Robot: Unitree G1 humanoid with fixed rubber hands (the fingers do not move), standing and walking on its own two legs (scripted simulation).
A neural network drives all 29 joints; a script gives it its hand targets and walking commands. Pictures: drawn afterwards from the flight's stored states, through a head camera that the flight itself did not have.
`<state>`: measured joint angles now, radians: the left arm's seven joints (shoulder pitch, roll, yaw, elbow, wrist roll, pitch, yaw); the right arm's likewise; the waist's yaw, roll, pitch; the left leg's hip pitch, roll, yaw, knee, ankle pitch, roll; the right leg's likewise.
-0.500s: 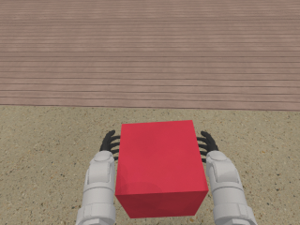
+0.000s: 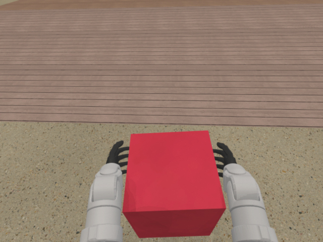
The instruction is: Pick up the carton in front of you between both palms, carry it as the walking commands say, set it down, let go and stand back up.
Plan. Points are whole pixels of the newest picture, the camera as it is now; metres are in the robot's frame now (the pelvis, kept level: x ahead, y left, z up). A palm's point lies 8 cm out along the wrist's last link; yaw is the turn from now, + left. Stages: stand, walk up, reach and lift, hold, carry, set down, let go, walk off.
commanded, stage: hold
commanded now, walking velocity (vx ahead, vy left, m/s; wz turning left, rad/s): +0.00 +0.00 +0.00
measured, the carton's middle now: (171, 186) +0.29 +0.00 -0.03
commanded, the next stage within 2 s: carry in 0.84 s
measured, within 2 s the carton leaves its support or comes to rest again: neither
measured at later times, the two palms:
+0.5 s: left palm (113, 169) +0.29 +0.15 +0.06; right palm (230, 169) +0.28 -0.15 +0.05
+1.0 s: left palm (109, 163) +0.30 +0.16 +0.06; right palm (224, 162) +0.30 -0.14 +0.06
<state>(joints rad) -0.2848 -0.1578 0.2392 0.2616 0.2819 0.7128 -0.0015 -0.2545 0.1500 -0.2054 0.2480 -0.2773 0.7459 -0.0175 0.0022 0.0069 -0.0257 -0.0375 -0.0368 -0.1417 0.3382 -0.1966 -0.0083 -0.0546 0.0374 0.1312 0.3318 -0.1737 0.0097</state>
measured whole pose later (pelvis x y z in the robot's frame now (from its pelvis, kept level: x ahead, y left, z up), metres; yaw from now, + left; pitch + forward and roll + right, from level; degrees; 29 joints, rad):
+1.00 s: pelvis +0.01 +0.01 -0.01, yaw +2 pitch +0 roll +0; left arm -0.26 -0.15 0.18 0.12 0.25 0.78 0.02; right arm -0.22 0.14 -0.18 0.10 -0.22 0.81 -0.03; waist -0.01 -0.01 -0.12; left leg -0.24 0.01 -0.03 0.52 -0.36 -0.01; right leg -0.21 -0.01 0.04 0.46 -0.26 0.01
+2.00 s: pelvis +0.54 +0.08 +0.00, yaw +1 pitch +5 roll -2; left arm 0.10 -0.14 0.03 -0.58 0.04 1.11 0.14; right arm 0.09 0.13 -0.03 -0.55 0.00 1.14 -0.17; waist -0.03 0.00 -0.16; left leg -0.02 0.03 0.21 0.21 -0.28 0.03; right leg -0.61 -0.10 -0.15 0.66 -0.08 0.00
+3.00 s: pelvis +1.22 +0.13 +0.00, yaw +3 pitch +5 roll -1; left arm -0.43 -0.10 0.23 -0.28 0.03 1.10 0.23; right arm -0.42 0.12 -0.19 -0.27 0.02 1.12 -0.22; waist -0.06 -0.01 -0.07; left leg -0.14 0.00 0.19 0.33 -0.28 0.06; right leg -0.70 -0.10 -0.09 0.86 -0.15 -0.04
